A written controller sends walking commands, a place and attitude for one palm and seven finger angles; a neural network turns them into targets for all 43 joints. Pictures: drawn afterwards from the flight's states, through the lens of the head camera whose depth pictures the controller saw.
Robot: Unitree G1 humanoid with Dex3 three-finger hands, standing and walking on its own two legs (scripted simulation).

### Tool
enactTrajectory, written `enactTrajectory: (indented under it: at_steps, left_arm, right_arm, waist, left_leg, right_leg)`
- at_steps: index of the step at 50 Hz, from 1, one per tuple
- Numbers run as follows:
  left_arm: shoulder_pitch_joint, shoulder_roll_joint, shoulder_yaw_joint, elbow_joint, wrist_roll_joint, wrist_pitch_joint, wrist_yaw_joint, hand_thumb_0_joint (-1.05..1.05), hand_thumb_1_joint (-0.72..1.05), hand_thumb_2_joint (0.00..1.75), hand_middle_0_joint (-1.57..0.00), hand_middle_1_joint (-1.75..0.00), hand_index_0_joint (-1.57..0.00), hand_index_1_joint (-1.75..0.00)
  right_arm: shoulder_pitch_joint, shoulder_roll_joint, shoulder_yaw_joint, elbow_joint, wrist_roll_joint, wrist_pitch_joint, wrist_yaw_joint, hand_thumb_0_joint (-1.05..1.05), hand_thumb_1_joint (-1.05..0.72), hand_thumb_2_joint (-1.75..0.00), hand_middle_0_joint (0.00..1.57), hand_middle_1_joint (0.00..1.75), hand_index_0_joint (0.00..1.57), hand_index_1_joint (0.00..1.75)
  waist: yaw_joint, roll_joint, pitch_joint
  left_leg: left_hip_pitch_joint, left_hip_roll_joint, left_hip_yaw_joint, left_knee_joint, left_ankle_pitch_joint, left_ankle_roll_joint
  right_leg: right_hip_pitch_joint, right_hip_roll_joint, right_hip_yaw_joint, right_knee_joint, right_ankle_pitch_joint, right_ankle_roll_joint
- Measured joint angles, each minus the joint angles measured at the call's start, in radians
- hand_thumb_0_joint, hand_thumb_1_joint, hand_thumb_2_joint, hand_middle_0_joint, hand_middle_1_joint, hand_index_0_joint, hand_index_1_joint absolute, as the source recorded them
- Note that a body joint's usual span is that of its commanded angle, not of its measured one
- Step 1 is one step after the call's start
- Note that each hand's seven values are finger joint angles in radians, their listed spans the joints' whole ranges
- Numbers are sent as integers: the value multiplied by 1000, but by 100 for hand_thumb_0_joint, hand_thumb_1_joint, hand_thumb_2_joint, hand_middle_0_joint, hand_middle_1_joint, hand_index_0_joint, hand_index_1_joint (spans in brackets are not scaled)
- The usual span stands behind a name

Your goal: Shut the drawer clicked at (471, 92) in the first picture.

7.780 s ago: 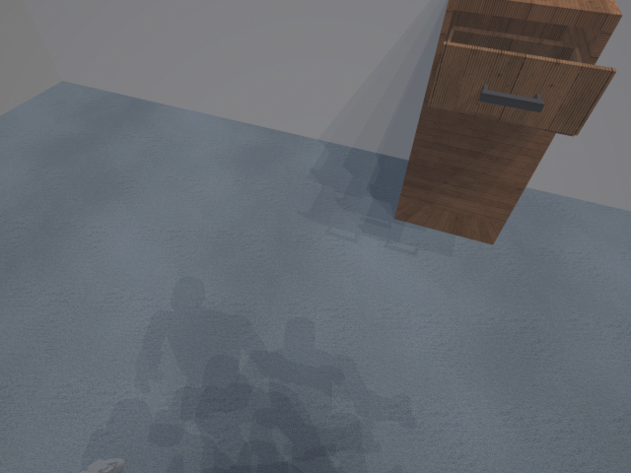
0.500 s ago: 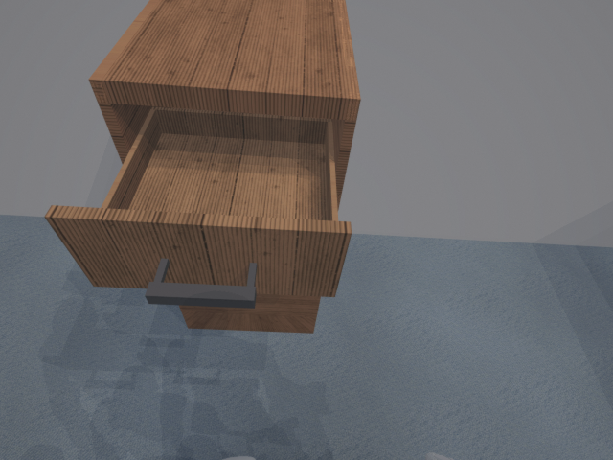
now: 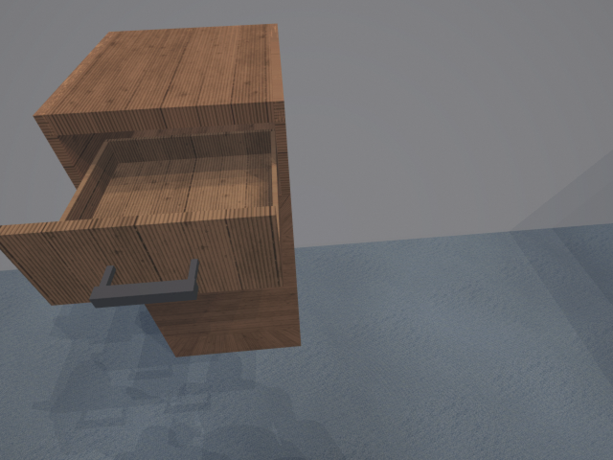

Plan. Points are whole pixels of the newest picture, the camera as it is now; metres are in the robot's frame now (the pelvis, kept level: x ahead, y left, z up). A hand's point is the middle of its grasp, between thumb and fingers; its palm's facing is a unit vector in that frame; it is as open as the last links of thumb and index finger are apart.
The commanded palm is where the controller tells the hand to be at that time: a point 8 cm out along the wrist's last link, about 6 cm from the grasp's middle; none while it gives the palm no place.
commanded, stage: come to a stop and stand still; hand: left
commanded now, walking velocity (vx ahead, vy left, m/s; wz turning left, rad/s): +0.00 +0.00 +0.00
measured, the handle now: (149, 281) +0.36 +0.24 +0.04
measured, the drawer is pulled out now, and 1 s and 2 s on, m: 0.25 0.25 0.25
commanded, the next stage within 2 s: look again from close up in 0.20 s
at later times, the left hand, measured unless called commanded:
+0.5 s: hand out of the picture +0.01 +0.15 -0.14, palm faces +0.02 -0.98 -0.19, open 7.4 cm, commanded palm none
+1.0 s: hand out of the picture +0.07 +0.16 -0.14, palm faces +0.01 -0.98 -0.21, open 7.4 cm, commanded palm none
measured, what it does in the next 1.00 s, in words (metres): shifts its weight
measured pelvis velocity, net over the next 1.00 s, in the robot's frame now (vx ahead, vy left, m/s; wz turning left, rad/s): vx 0.05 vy -0.02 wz -0.01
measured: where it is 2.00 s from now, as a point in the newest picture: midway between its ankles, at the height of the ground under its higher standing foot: outside the picture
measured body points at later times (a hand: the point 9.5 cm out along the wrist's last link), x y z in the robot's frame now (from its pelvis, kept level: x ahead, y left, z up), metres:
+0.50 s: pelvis +0.01 -0.02 +0.03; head +0.02 -0.04 +0.48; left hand +0.01 +0.20 -0.13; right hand +0.03 -0.25 -0.14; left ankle +0.04 +0.12 -0.71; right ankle +0.04 -0.14 -0.71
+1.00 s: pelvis +0.05 -0.02 +0.03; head +0.06 -0.03 +0.48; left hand +0.07 +0.21 -0.12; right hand +0.06 -0.24 -0.13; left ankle +0.04 +0.12 -0.71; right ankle +0.04 -0.14 -0.71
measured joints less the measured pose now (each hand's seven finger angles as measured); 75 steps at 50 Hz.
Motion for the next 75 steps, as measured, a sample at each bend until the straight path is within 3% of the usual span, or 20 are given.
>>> enactTrajectory:
  at_steps: [4,8,15,33,59,65,75]
  left_arm:
    - [31,-29,-9,1,-2,-9,1,0,90,90,-20,-30,-20,-30]
    - [44,-31,-2,35,-5,5,8,0,92,90,-21,-30,-20,-30]
    - [56,-27,-6,98,-10,-17,2,1,92,90,-20,-30,-20,-30]
    - [90,-59,-24,195,-8,-42,-1,1,90,90,-20,-30,-20,-30]
    - [22,-21,-14,175,-10,-43,11,1,91,90,-20,-30,-20,-30]
    - [49,-31,-27,150,-8,-52,26,1,91,90,-20,-30,-20,-30]
    - [44,-9,-26,129,-10,-35,18,1,90,90,-20,-30,-20,-30]
  right_arm:
    - [22,17,4,25,5,19,2,1,-91,-90,20,30,20,30]
    - [37,37,15,25,9,-15,-4,1,-91,-90,20,30,20,30]
    - [-11,74,38,61,15,-39,-11,1,-91,-90,20,30,20,30]
    - [-129,32,39,107,25,-67,-24,1,-92,-90,20,30,20,30]
    - [-132,52,45,149,25,-65,-26,1,-92,-90,20,30,20,30]
    - [-115,29,34,68,22,-55,-14,1,-92,-90,20,30,20,30]
    - [-115,30,48,56,21,-62,-18,1,-92,-90,20,30,20,30]
  waist:
    - [16,0,-5]
    - [7,-9,-3]
    - [41,-11,19]
    - [68,-28,20]
    - [57,-30,25]
    - [40,-9,19]
    - [58,-22,20]
  left_leg:
    - [6,-24,-13,35,-79,2]
    - [87,-33,-7,-73,-22,4]
    - [136,-16,-7,-186,45,-10]
    - [206,-4,-14,-263,46,-29]
    - [252,-10,-5,-289,23,-25]
    - [198,-7,-12,-187,-28,-18]
    - [222,-30,-1,-185,-36,6]
  right_leg:
    - [8,-3,2,-54,57,6]
    - [3,3,-2,-74,69,9]
    - [58,19,-4,-208,144,1]
    - [130,29,-14,-284,141,-9]
    - [170,22,-7,-300,114,-4]
    - [145,25,-14,-255,91,5]
    - [163,1,-3,-243,79,24]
